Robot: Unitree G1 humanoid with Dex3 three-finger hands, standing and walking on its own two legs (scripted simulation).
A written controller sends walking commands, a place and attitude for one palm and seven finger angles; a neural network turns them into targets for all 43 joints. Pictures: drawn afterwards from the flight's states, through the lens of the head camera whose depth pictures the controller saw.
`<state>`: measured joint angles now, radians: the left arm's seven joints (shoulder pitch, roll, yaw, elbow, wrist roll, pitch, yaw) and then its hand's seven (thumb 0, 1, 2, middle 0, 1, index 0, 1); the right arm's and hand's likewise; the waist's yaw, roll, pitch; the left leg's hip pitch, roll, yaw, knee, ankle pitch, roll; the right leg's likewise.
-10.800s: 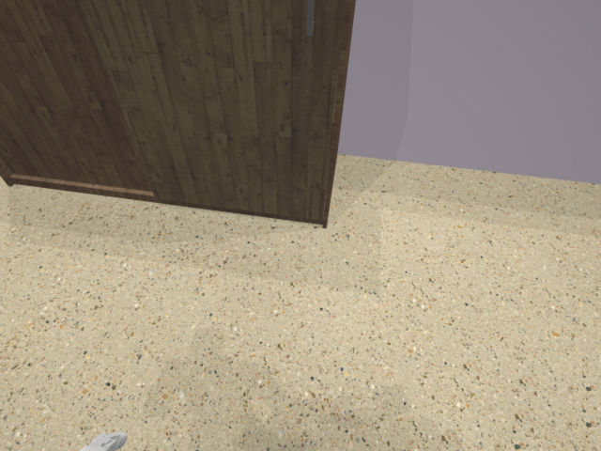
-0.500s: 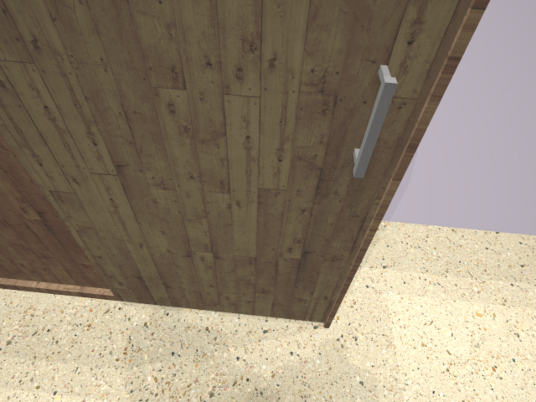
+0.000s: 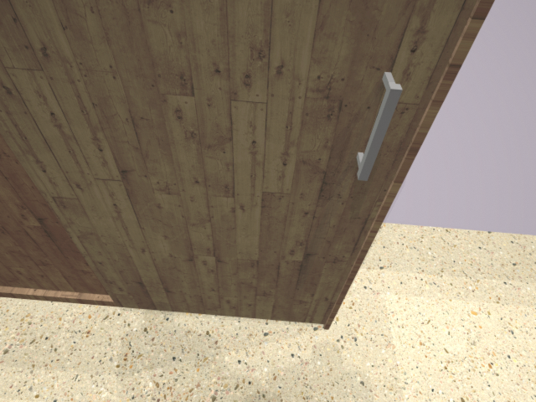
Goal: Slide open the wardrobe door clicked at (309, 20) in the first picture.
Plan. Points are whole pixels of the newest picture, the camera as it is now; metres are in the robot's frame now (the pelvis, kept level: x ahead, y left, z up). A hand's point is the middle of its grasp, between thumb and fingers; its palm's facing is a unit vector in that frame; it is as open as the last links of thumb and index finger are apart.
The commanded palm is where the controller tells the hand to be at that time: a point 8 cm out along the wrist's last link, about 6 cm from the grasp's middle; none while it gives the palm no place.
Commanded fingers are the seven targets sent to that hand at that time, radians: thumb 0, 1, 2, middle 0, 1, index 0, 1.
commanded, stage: look again from close up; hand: right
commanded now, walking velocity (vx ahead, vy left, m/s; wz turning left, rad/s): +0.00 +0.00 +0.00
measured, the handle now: (374, 130) +0.51 -0.14 +0.17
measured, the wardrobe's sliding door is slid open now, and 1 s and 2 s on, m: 0.00 0.00 0.00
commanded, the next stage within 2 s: raise the hand with hooked fingers in 0.76 s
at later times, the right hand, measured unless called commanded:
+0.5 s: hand out of the picture +0.00 -0.18 -0.17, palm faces +0.02 +0.98 -0.20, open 7.4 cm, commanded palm none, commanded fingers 0.00 -0.90 -0.90 0.20 0.30 0.20 0.30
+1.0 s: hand (419, 401) +0.16 -0.21 -0.05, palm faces +0.27 +0.95 -0.13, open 7.5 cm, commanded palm +0.10 -0.25 -0.05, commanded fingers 0.00 -0.71 -0.82 0.21 0.42 0.21 0.42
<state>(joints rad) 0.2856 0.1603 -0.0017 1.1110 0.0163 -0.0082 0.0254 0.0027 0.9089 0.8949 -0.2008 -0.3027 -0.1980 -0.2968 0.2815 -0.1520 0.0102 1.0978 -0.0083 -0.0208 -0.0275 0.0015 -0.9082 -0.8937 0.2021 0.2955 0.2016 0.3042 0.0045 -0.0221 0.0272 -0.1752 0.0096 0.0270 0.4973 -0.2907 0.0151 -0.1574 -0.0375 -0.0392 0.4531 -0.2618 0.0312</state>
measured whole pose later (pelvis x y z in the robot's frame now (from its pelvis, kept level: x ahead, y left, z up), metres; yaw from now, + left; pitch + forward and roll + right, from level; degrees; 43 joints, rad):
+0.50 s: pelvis +0.00 +0.00 +0.00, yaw +0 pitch -1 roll -1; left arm 0.27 0.15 0.00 1.12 0.02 -0.01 0.02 0.00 0.91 0.89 -0.20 -0.30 -0.20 -0.30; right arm 0.27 -0.16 0.01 1.10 -0.01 -0.02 -0.02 0.00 -0.91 -0.89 0.20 0.30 0.20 0.30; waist 0.00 0.00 0.05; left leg -0.18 0.01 0.02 0.47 -0.27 0.01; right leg -0.17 -0.04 -0.04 0.43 -0.24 0.03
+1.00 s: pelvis +0.00 -0.01 -0.01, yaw -2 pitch +0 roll -1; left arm 0.31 0.20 0.01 0.87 -0.02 -0.22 0.08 0.01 0.91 0.89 -0.20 -0.30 -0.20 -0.30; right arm 0.42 -0.16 -0.06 0.24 0.15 -0.09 -0.07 0.02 -0.88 -0.88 0.20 0.32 0.20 0.32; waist 0.01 -0.01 0.01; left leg -0.25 0.04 0.05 0.56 -0.32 -0.01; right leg -0.26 -0.01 -0.02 0.54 -0.29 0.01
